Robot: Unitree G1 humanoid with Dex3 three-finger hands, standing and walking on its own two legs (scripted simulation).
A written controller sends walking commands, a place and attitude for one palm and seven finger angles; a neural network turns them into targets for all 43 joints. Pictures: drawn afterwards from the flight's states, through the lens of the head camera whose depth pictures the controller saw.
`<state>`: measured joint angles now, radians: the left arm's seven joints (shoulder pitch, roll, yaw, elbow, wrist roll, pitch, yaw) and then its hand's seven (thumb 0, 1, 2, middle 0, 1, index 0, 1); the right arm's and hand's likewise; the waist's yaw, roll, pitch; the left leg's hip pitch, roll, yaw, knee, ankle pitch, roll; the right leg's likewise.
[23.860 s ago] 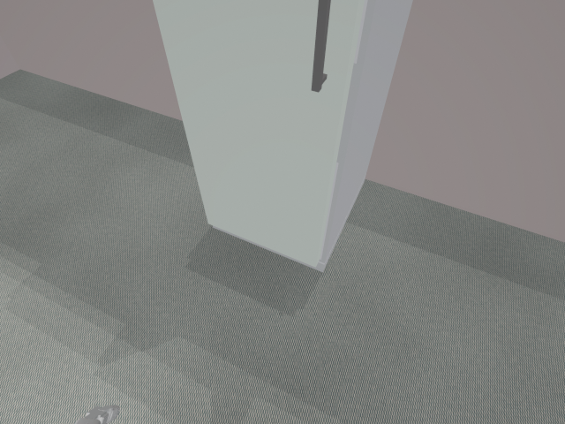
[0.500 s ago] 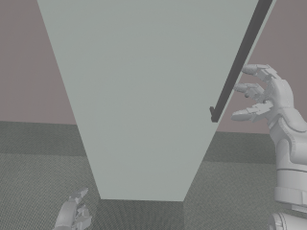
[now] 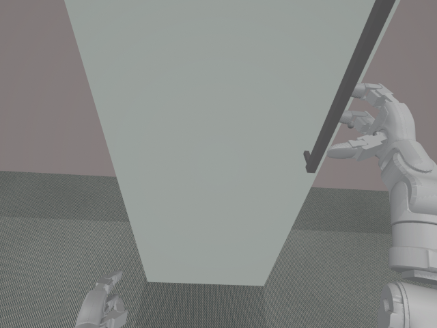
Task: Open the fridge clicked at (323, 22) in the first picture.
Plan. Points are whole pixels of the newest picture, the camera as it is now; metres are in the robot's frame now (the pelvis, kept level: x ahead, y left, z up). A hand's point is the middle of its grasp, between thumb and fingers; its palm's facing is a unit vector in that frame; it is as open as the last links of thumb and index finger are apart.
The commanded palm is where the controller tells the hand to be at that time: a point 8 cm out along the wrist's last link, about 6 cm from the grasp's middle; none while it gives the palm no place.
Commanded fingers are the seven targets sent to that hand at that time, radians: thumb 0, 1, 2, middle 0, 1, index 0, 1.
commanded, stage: feel for the door with the fingertips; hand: right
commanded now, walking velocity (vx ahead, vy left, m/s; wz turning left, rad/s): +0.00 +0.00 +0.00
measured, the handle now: (340, 87) +0.45 -0.17 +0.27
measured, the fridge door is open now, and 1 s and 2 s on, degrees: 0 0 0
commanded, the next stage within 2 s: slide the fingers in behind the handle in 0.20 s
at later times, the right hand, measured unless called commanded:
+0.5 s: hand (347, 124) +0.40 -0.18 +0.23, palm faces +0.02 +1.00 -0.02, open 14.0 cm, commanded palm +0.36 -0.23 +0.23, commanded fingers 0.00 0.50 -0.30 0.30 1.20 0.30 1.20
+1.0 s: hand (347, 130) +0.38 -0.17 +0.23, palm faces +0.02 +1.00 -0.01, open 14.1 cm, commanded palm +0.35 -0.22 +0.23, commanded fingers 0.00 0.50 -0.30 0.30 1.20 0.30 1.20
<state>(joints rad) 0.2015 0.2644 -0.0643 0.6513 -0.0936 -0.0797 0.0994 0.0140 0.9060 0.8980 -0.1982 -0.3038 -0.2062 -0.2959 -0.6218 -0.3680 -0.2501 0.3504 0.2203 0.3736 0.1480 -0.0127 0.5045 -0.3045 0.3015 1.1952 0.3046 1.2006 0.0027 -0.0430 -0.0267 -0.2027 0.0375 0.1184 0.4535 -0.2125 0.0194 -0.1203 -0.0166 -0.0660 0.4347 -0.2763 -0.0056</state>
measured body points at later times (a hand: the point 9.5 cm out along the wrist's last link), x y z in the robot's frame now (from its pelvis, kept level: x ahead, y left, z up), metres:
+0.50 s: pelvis +0.00 +0.00 +0.00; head -0.02 +0.02 +0.45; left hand +0.16 +0.24 -0.09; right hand +0.39 -0.23 +0.23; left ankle +0.02 +0.11 -0.74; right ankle -0.02 -0.11 -0.74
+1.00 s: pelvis +0.01 -0.01 +0.00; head -0.02 +0.01 +0.45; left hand +0.19 +0.22 -0.08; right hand +0.37 -0.23 +0.23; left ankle +0.02 +0.11 -0.74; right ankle -0.02 -0.11 -0.74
